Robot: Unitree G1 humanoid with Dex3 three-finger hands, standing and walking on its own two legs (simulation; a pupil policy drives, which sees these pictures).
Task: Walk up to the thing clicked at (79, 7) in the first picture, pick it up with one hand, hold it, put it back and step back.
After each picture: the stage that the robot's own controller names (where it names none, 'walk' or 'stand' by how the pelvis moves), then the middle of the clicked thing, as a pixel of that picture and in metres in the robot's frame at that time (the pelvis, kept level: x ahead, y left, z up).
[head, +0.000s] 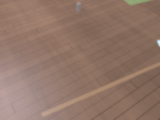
stand; (78, 6) +2.22 +0.07 -0.72
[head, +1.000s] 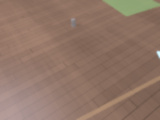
walk; (73, 22) +2.07 +0.26 -0.71
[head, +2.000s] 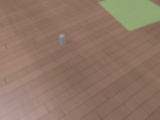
walk; (62, 39) +1.43 +0.33 -0.72
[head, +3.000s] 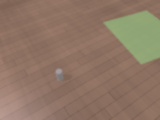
walk; (59, 74) +0.92 +0.28 -0.72
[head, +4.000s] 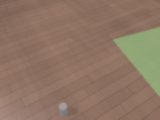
walk; (63, 109) +0.57 +0.18 -0.70
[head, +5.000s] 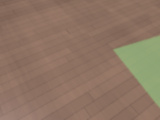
stand; out of the picture +0.36 +0.13 -0.70
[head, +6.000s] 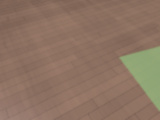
stand; out of the picture +0.36 +0.12 -0.72
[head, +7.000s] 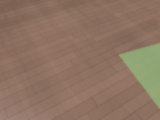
stand; out of the picture +0.35 +0.13 -0.72
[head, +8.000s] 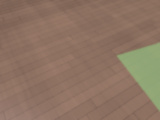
stand; out of the picture +0.34 +0.14 -0.73
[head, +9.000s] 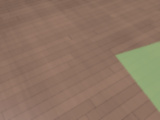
stand; out of the picture +0.34 +0.14 -0.73
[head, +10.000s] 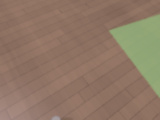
go down; out of the picture +0.35 +0.15 -0.68
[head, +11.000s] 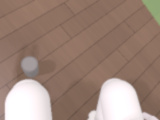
go down; (30, 67) +0.42 +0.20 -0.29
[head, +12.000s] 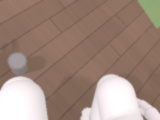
close in; (18, 64) +0.41 +0.21 -0.26
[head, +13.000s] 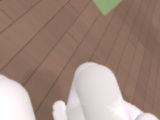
close in; out of the picture +0.40 +0.24 -0.21
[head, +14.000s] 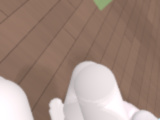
close; out of the picture +0.40 +0.25 -0.21
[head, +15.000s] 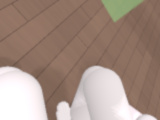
lift; out of the picture +0.34 +0.23 -0.20
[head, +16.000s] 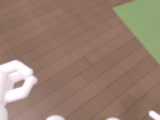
lift; out of the picture +0.22 +0.24 -0.50
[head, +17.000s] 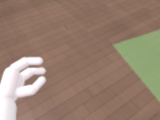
go down; out of the picture +0.16 +0.23 -0.70
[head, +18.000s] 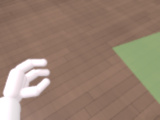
stand; out of the picture +0.14 +0.23 -0.71
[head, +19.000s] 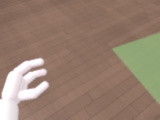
stand; out of the picture +0.15 +0.21 -0.71
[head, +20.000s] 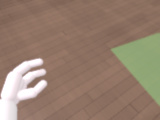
stand; out of the picture +0.16 +0.19 -0.71
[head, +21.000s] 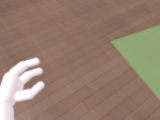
stand; out of the picture +0.16 +0.19 -0.69
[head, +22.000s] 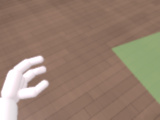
stand; out of the picture +0.15 +0.20 -0.70
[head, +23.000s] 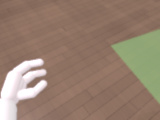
stand; out of the picture +0.15 +0.20 -0.71
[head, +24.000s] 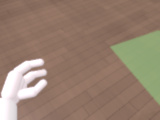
stand; out of the picture +0.15 +0.20 -0.71
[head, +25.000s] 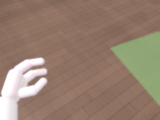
stand; out of the picture +0.15 +0.20 -0.71
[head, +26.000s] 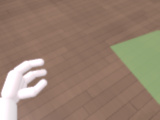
stand; out of the picture +0.15 +0.19 -0.71
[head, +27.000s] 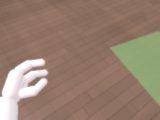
stand; out of the picture +0.15 +0.20 -0.71
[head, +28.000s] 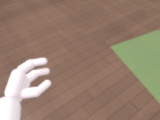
stand; out of the picture +0.16 +0.20 -0.70
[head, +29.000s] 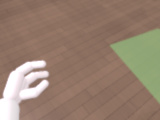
stand; out of the picture +0.15 +0.20 -0.70
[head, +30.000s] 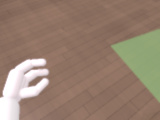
stand; out of the picture +0.15 +0.20 -0.70
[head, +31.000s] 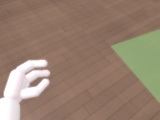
stand; out of the picture +0.15 +0.20 -0.70
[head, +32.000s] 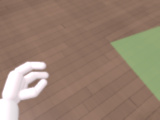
stand; out of the picture +0.16 +0.20 -0.70
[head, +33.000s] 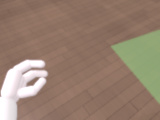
stand; out of the picture +0.15 +0.20 -0.70
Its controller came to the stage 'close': yes
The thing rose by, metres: 0.29
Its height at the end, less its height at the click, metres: -0.02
